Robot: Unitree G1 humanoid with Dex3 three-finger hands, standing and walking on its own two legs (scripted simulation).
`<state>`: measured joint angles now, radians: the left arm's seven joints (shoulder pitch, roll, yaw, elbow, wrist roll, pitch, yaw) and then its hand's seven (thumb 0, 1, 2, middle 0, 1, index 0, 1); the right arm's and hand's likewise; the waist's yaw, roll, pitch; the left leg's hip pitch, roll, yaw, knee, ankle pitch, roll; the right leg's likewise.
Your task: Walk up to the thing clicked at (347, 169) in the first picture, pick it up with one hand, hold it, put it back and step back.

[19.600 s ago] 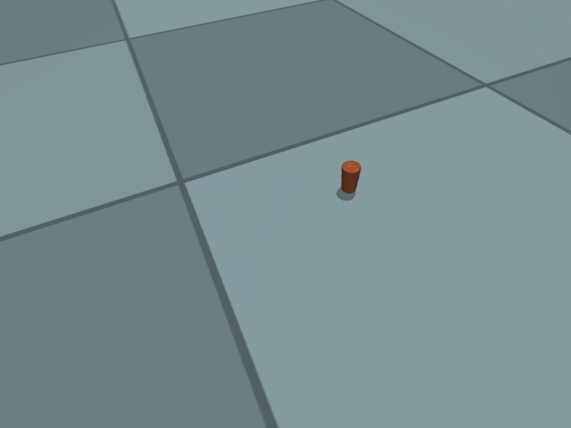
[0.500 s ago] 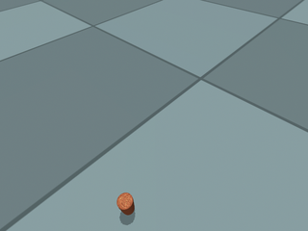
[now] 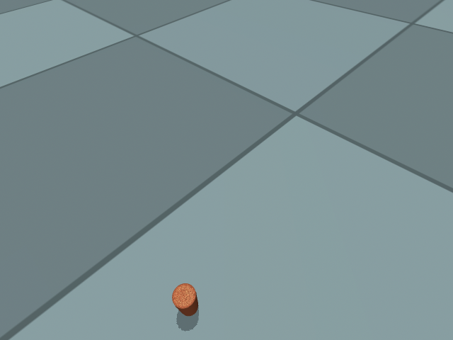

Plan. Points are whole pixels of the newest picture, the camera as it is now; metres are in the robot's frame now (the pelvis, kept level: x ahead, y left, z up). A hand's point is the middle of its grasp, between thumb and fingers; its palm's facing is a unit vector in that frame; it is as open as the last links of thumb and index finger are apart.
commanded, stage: stand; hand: left
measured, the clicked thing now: (186, 301) +0.40 +0.23 -0.71
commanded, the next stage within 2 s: go down in 0.72 s
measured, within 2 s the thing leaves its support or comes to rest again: neither
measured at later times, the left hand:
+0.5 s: hand out of the picture +0.08 +0.25 -0.16, palm faces -0.03 -0.94 -0.35, open 7.4 cm
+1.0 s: hand out of the picture +0.14 +0.25 -0.16, palm faces +0.03 -0.95 -0.33, open 9.0 cm
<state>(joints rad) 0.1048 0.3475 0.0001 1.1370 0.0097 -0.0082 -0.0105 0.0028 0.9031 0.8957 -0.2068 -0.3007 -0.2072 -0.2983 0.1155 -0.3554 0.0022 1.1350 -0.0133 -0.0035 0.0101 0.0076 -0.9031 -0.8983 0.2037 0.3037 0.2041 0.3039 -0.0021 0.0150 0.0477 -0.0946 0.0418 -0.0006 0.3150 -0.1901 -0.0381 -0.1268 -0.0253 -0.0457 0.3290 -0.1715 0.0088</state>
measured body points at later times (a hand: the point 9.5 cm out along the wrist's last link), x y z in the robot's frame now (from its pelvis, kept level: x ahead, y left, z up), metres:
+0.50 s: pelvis +0.01 +0.00 +0.00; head +0.02 -0.01 +0.45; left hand +0.08 +0.30 -0.13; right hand +0.07 -0.30 -0.14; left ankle -0.01 +0.14 -0.75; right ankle +0.00 -0.12 -0.75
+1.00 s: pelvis -0.01 +0.00 -0.01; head +0.05 +0.00 +0.43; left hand +0.14 +0.30 -0.14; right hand +0.09 -0.27 -0.14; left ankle -0.01 +0.14 -0.75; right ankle +0.01 -0.12 -0.75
